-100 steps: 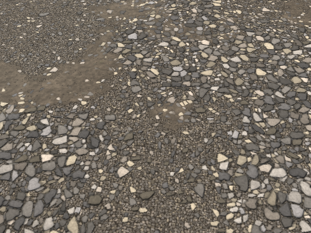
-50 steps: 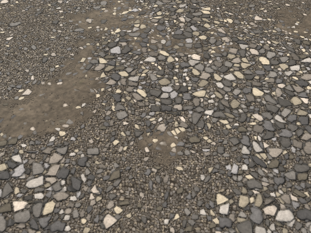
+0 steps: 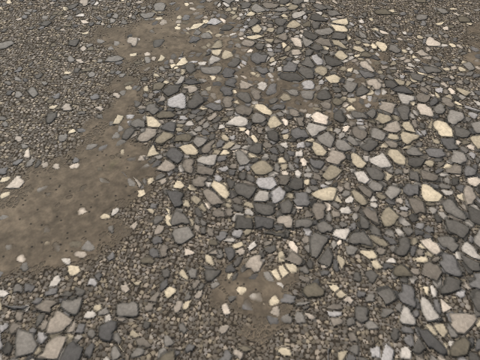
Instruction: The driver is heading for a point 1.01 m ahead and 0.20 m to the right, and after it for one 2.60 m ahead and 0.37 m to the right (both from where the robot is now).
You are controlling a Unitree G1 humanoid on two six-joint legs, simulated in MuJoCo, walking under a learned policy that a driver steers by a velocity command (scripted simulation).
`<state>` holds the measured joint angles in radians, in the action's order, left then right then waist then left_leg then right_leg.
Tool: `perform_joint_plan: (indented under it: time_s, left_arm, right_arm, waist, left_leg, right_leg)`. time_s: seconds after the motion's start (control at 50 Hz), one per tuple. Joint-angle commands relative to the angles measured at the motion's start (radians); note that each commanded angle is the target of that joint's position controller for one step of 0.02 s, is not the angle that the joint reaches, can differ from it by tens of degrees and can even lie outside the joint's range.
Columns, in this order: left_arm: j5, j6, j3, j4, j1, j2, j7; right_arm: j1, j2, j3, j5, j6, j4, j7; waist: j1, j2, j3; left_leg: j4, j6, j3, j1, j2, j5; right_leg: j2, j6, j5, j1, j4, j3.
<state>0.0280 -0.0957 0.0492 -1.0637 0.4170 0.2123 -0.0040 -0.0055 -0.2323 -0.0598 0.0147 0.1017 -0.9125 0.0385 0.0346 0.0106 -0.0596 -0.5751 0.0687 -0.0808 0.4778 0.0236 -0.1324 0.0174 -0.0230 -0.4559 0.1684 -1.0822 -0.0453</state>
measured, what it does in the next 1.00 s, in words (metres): walks ahead, turning right: right foot, then left foot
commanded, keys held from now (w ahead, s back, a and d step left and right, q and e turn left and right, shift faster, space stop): w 0.16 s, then w+e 0.52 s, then w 0.32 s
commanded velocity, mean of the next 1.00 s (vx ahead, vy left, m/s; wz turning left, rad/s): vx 0.50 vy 0.00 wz -0.28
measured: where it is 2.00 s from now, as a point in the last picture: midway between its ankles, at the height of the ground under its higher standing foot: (331, 162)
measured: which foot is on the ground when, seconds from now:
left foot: down 0.00-0.50, up 0.52-0.96, down 0.98-1.00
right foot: up 0.00-0.46, down 0.48-1.00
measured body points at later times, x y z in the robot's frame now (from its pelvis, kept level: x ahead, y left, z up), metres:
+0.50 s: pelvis +0.30 -0.06 -0.01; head +0.33 -0.07 +0.44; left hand +0.52 +0.16 -0.10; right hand +0.25 -0.33 -0.15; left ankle +0.12 +0.09 -0.70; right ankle +0.41 -0.16 -0.72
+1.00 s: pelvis +0.60 -0.09 +0.00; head +0.62 -0.10 +0.45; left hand +0.69 +0.18 -0.12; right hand +0.73 -0.39 -0.08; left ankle +0.75 -0.03 -0.72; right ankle +0.41 -0.16 -0.72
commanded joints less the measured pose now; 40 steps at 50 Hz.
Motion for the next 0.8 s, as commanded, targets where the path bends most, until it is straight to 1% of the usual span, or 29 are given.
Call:
perform_joint_plan:
  time_s: [0.02, 0.04, 0.06, 0.08, 0.1, 0.12, 0.16, 0.2, 0.26, 0.3, 0.34, 0.38, 0.4, 0.42, 0.44, 0.46, 0.48, 0.5, 0.52, 0.54, 0.56, 0.58, 0.6, 0.62, 0.66, 0.68, 0.7, 0.76, 0.8]
  left_arm:
    - [0.02, -0.049, 0.023, 0.112, -0.091, 0.124, -0.008]
    - [0.002, -0.036, 0.036, 0.111, -0.088, 0.122, -0.018]
    - [-0.004, -0.019, 0.036, 0.108, -0.056, 0.095, -0.021]
    - [-0.003, -0.006, 0.035, 0.106, -0.037, 0.068, -0.024]
    - [-0.005, 0.004, 0.034, 0.114, -0.046, 0.057, -0.026]
    - [-0.006, 0.009, 0.032, 0.134, -0.077, 0.055, -0.026]
    - [-0.016, 0.011, 0.04, 0.169, -0.176, 0.09, -0.027]
    - [-0.019, 0.01, 0.037, 0.182, -0.231, 0.085, -0.017]
    - [-0.01, 0.005, 0.023, 0.209, -0.336, 0.063, 0.002]
    - [-0.003, 0.007, 0.016, 0.232, -0.399, 0.061, 0.014]
    - [0.0, 0.008, 0.012, 0.262, -0.454, 0.066, 0.027]
    - [0.0, 0.008, 0.011, 0.291, -0.483, 0.075, 0.043]
    - [-0.001, 0.007, 0.013, 0.302, -0.48, 0.084, 0.051]
    - [-0.003, 0.008, 0.019, 0.307, -0.455, 0.101, 0.057]
    - [-0.005, 0.009, 0.033, 0.303, -0.393, 0.128, 0.06]
    - [-0.005, 0.012, 0.059, 0.269, -0.249, 0.168, 0.06]
    - [-0.005, 0.016, 0.095, 0.229, -0.068, 0.249, 0.048]
    - [-0.006, 0.018, 0.121, 0.224, 0.007, 0.369, 0.04]
    - [-0.01, 0.015, 0.096, 0.232, 0.04, 0.3, 0.041]
    - [-0.017, 0.011, 0.079, 0.233, 0.001, 0.238, 0.038]
    - [-0.015, 0.008, 0.07, 0.256, -0.076, 0.207, 0.035]
    - [-0.018, 0.009, 0.059, 0.28, -0.153, 0.177, 0.035]
    - [-0.028, 0.008, 0.05, 0.298, -0.198, 0.153, 0.034]
    - [-0.03, 0.008, 0.048, 0.307, -0.212, 0.15, 0.032]
    - [-0.021, 0.004, 0.055, 0.308, -0.193, 0.179, 0.021]
    - [-0.017, 0.003, 0.06, 0.307, -0.174, 0.196, 0.013]
    - [-0.016, 0.003, 0.062, 0.303, -0.156, 0.203, 0.005]
    - [-0.014, 0.007, 0.057, 0.286, -0.108, 0.189, -0.007]
    - [-0.014, 0.005, 0.055, 0.268, -0.071, 0.189, -0.006]
  right_arm:
    - [0.173, -0.106, -0.02, -0.007, 0.007, -0.02, -0.001]
    - [0.133, -0.076, -0.011, -0.018, 0.017, -0.019, 0.003]
    - [0.126, -0.063, -0.007, -0.024, 0.02, -0.029, 0.007]
    - [0.139, -0.065, -0.006, -0.022, 0.02, -0.04, 0.006]
    - [0.16, -0.078, -0.008, -0.02, 0.019, -0.05, 0.0]
    - [0.171, -0.117, -0.015, -0.022, 0.019, -0.056, -0.009]
    - [0.212, -0.129, -0.017, -0.02, 0.018, -0.065, -0.027]
    - [0.242, -0.142, -0.019, -0.017, 0.013, -0.067, -0.039]
    - [0.292, -0.156, -0.02, -0.014, 0.013, -0.076, -0.046]
    - [0.332, -0.162, -0.022, -0.01, 0.012, -0.09, -0.047]
    - [0.365, -0.166, -0.024, -0.009, 0.002, -0.103, -0.047]
    - [0.374, -0.173, -0.029, -0.006, -0.011, -0.106, -0.049]
    - [0.365, -0.182, -0.032, -0.005, -0.018, -0.101, -0.051]
    - [0.345, -0.196, -0.037, -0.003, -0.024, -0.09, -0.053]
    - [0.325, -0.211, -0.041, -0.003, -0.032, -0.079, -0.056]
    - [0.305, -0.207, -0.039, -0.005, -0.042, -0.066, -0.061]
    - [0.311, -0.188, -0.028, -0.015, -0.044, -0.042, -0.068]
    - [0.403, -0.053, 0.017, -0.04, -0.015, 0.007, -0.05]
    - [0.355, -0.098, 0.015, -0.013, 0.032, 0.009, -0.034]
    - [0.256, -0.164, -0.005, 0.024, 0.058, 0.036, -0.024]
    - [0.205, -0.163, -0.003, 0.023, 0.069, 0.049, -0.027]
    - [0.187, -0.161, -0.01, 0.003, 0.066, 0.045, -0.035]
    - [0.198, -0.166, -0.019, -0.007, 0.052, 0.046, -0.041]
    - [0.206, -0.157, -0.022, -0.011, 0.036, 0.053, -0.043]
    - [0.199, -0.128, -0.022, -0.023, 0.013, 0.067, -0.048]
    - [0.165, -0.122, -0.021, -0.028, 0.008, 0.083, -0.052]
    - [0.129, -0.115, -0.019, -0.029, 0.005, 0.095, -0.052]
    - [0.033, -0.086, -0.008, -0.025, 0.011, 0.116, -0.043]
    - [-0.026, -0.08, -0.001, -0.017, 0.016, 0.134, -0.034]
  waist:
    - [-0.095, -0.034, 0.161]
    - [-0.053, -0.03, 0.129]
    - [-0.023, -0.05, 0.112]
    - [-0.009, -0.064, 0.096]
    - [-0.004, -0.067, 0.075]
    - [0.001, -0.085, 0.049]
    - [-0.018, -0.058, 0.012]
    - [-0.033, -0.057, 0.01]
    - [-0.07, -0.053, 0.006]
    - [-0.095, -0.051, -0.01]
    - [-0.112, -0.046, -0.029]
    - [-0.11, -0.048, -0.035]
    - [-0.099, -0.057, -0.029]
    - [-0.077, -0.074, -0.005]
    - [-0.038, -0.093, 0.046]
    - [0.04, -0.083, 0.126]
    - [0.108, -0.021, 0.228]
    - [0.041, 0.239, 0.353]
    - [0.068, 0.199, 0.458]
    - [0.082, 0.151, 0.333]
    - [0.055, 0.066, 0.243]
    - [0.012, -0.007, 0.179]
    - [-0.028, -0.002, 0.15]
    - [-0.05, 0.012, 0.139]
    - [-0.063, 0.022, 0.116]
    - [-0.058, 0.024, 0.1]
    - [-0.048, 0.029, 0.087]
    - [-0.004, 0.059, 0.068]
    - [0.027, 0.075, 0.051]
  left_leg:
    - [0.338, 0.197, 0.476, -0.512, -0.326, -0.068]
    - [0.363, 0.175, 0.393, -0.389, -0.289, -0.003]
    - [0.391, 0.171, 0.346, -0.31, -0.264, 0.005]
    - [0.418, 0.177, 0.316, -0.267, -0.253, 0.002]
    - [0.441, 0.182, 0.282, -0.232, -0.244, 0.01]
    - [0.472, 0.205, 0.283, -0.201, -0.26, -0.003]
    - [0.491, 0.198, 0.249, -0.219, -0.25, 0.017]
    - [0.488, 0.167, 0.183, -0.269, -0.231, 0.071]
    - [0.488, 0.129, 0.091, -0.307, -0.213, 0.117]
    - [0.484, 0.121, 0.062, -0.372, -0.232, 0.11]
    - [0.457, 0.113, 0.042, -0.471, -0.264, 0.126]
    - [0.411, 0.096, 0.024, -0.556, -0.295, 0.175]
    - [0.373, 0.085, 0.01, -0.581, -0.305, 0.253]
    - [0.312, 0.073, -0.011, -0.593, -0.305, 0.418]
    - [0.206, 0.058, -0.035, -0.595, -0.299, 0.613]
    - [0.013, 0.031, -0.077, -0.556, -0.265, 0.74]
    - [-0.271, -0.01, -0.098, -0.356, -0.224, 0.609]
    - [-0.677, -0.083, -0.067, 0.103, -0.034, -0.08]
    - [-0.819, -0.068, 0.138, 0.27, 0.025, -0.424]
    - [-0.84, -0.037, 0.175, 0.367, -0.039, -0.355]
    - [-0.776, -0.024, 0.165, 0.351, -0.086, -0.265]
    - [-0.684, -0.028, 0.159, 0.284, -0.122, -0.211]
    - [-0.616, -0.034, 0.163, 0.198, -0.148, -0.183]
    - [-0.571, -0.045, 0.163, 0.15, -0.154, -0.175]
    - [-0.474, -0.077, 0.143, 0.128, -0.144, -0.133]
    - [-0.409, -0.093, 0.136, 0.142, -0.135, -0.083]
    - [-0.331, -0.104, 0.13, 0.156, -0.129, -0.018]
    - [-0.09, -0.105, 0.114, 0.101, -0.096, 0.203]
    - [-0.005, -0.096, 0.102, 0.059, -0.077, 0.293]
  right_leg:
    - [0.087, -0.037, 0.102, 0.534, -0.283, -0.037]
    - [0.124, -0.041, 0.149, 0.462, -0.215, -0.038]
    - [0.141, -0.044, 0.167, 0.404, -0.182, -0.043]
    - [0.149, -0.043, 0.169, 0.384, -0.148, -0.039]
    - [0.157, -0.038, 0.173, 0.388, -0.11, -0.029]
    - [0.165, -0.021, 0.199, 0.414, -0.061, -0.025]
    - [0.172, 0.006, 0.308, 0.494, 0.059, -0.019]
    - [0.162, 0.011, 0.439, 0.528, 0.19, -0.006]
    - [0.122, 0.0, 0.571, 0.484, 0.363, 0.036]
    - [0.105, -0.009, 0.578, 0.494, 0.422, 0.046]
    - [0.093, -0.025, 0.541, 0.537, 0.465, 0.041]
    - [0.081, -0.048, 0.466, 0.559, 0.493, 0.048]
    - [0.068, -0.062, 0.416, 0.54, 0.5, 0.065]
    - [0.042, -0.079, 0.364, 0.481, 0.502, 0.094]
    - [0.002, -0.098, 0.326, 0.377, 0.499, 0.131]
    - [-0.049, -0.123, 0.345, 0.187, 0.532, 0.16]
    - [0.007, -0.175, 0.366, -0.112, 0.533, 0.026]
    - [0.269, -0.363, 0.24, -0.505, 0.608, -0.517]
    - [0.341, -0.402, 0.165, -0.615, 0.78, -0.798]
    - [0.299, -0.333, 0.214, -0.545, 0.78, -0.642]
    - [0.256, -0.296, 0.305, -0.397, 0.78, -0.499]
    - [0.218, -0.274, 0.405, -0.231, 0.796, -0.394]
    - [0.189, -0.261, 0.474, -0.112, 0.822, -0.33]
    - [0.171, -0.262, 0.494, -0.046, 0.844, -0.31]
    - [0.15, -0.27, 0.542, 0.031, 0.87, -0.257]
    - [0.141, -0.269, 0.55, 0.049, 0.88, -0.238]
    - [0.134, -0.261, 0.552, 0.052, 0.886, -0.215]
    - [0.088, -0.21, 0.49, 0.069, 0.886, -0.143]
    - [0.095, -0.193, 0.425, 0.069, 0.892, -0.146]
Velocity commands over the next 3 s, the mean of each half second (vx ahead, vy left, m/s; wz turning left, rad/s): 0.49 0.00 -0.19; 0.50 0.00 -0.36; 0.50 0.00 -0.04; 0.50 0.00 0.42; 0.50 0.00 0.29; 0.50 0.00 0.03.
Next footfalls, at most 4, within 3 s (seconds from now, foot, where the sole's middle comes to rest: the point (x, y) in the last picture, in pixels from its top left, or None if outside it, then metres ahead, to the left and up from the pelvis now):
0.48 right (320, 358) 0.45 -0.16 -0.76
0.98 left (272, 243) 0.78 -0.04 -0.76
1.52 right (369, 191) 0.99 -0.36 -0.76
2.06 left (301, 121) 1.31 -0.15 -0.76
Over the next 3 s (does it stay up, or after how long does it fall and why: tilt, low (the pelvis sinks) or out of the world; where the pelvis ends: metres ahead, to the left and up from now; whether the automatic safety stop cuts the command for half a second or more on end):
stays up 1.68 -0.24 0.02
